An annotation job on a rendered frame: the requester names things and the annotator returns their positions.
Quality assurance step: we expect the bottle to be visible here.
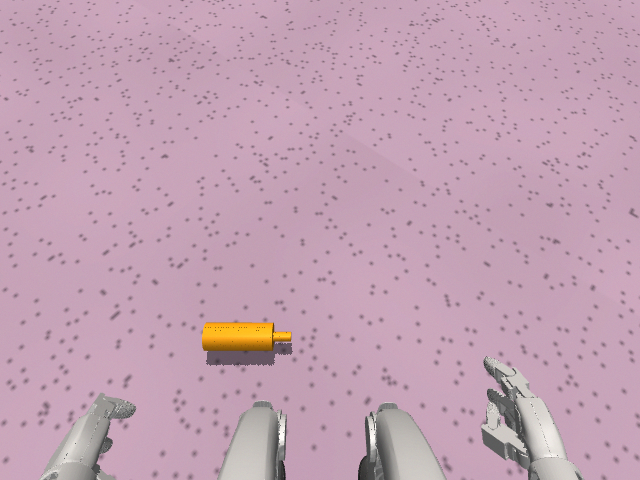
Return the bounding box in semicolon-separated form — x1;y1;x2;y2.
202;323;291;351

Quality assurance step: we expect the left robot hand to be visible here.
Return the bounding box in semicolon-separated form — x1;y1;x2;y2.
43;393;136;480

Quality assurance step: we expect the left robot arm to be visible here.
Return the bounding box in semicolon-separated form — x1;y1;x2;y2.
39;462;97;480

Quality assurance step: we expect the right robot arm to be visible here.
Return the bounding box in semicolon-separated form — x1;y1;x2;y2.
528;457;584;480

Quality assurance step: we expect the right robot hand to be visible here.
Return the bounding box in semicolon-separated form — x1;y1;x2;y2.
481;357;568;470

